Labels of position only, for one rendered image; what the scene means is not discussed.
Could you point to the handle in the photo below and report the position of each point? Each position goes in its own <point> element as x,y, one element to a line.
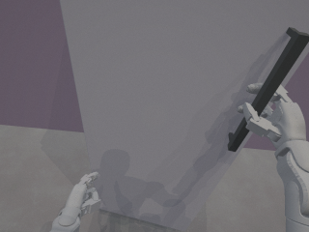
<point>291,52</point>

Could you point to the robot right hand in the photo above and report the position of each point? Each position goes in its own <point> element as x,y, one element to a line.
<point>283,124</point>

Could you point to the robot left hand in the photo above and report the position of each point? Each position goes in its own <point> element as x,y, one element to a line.
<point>80,196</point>

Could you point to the fridge door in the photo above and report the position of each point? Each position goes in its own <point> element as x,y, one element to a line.
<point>159,83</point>

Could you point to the robot right forearm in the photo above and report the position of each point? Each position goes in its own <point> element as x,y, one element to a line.
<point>293,168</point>

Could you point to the robot left forearm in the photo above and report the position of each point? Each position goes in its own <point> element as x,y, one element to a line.
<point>68,220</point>

